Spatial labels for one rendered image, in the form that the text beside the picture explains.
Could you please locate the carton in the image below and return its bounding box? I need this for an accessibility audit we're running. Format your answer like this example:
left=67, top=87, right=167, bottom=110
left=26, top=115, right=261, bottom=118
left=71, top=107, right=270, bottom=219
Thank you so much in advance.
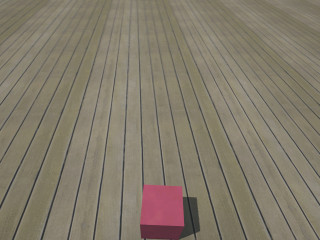
left=140, top=184, right=185, bottom=240

